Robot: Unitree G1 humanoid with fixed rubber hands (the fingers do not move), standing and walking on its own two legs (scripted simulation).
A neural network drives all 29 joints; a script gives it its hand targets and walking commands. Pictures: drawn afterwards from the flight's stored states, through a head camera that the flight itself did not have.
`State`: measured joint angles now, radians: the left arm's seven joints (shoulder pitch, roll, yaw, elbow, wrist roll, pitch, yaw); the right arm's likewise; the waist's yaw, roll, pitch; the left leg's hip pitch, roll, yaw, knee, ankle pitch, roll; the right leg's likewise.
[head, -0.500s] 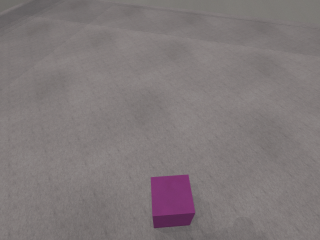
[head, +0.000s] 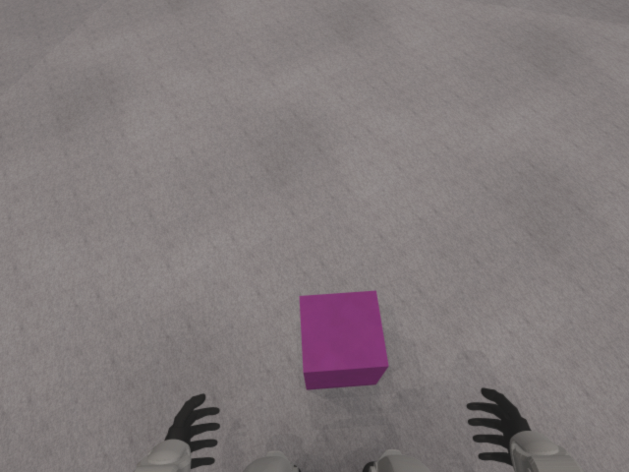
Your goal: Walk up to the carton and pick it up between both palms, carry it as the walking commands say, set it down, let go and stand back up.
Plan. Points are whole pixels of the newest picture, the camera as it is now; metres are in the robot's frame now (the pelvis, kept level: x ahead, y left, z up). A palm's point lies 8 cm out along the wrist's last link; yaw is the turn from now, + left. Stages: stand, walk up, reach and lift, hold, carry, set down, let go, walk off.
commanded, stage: reach and lift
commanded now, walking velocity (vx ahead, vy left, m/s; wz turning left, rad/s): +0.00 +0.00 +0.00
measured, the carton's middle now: (339, 342) +0.44 -0.04 -0.63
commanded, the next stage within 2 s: none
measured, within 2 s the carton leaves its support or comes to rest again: neither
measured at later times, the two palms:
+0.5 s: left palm (206, 379) +0.25 +0.19 -0.14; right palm (485, 366) +0.27 -0.23 -0.15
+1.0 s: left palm (228, 299) +0.40 +0.18 -0.18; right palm (456, 282) +0.42 -0.23 -0.18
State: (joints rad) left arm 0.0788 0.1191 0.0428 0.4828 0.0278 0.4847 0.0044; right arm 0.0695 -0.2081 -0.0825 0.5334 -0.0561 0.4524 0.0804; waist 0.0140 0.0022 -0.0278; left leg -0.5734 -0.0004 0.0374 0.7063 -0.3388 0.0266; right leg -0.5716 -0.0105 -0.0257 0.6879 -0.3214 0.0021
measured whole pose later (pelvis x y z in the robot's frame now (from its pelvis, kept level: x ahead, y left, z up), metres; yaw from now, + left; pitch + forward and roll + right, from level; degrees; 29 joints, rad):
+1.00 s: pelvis -0.06 -0.02 -0.08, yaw +1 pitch +39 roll +1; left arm -0.95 0.19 0.31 0.83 -0.01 0.17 0.07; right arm -1.03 -0.33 -0.23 0.94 0.01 0.17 0.03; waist 0.02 0.00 -0.01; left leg -1.39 -0.01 0.00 1.02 -0.31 -0.01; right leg -1.41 0.01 -0.01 1.05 -0.32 -0.03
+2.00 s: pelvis -0.10 -0.02 -0.28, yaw +2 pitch +48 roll +3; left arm -1.25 0.23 0.27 0.90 -0.09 0.15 0.15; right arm -1.34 -0.42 -0.17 1.05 0.10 0.14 -0.02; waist 0.02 0.01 0.04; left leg -2.12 -0.05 0.00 1.80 -0.53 -0.03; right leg -2.14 0.03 0.02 1.83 -0.53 -0.01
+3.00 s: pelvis -0.11 -0.02 -0.38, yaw +2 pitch +37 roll +2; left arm -1.48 0.29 0.12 1.14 -0.24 0.05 0.16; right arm -1.55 -0.45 -0.02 1.24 0.24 0.06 -0.06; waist 0.01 0.02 0.39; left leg -2.26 -0.05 0.02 2.20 -0.58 -0.03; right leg -2.28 0.02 0.01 2.21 -0.58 -0.01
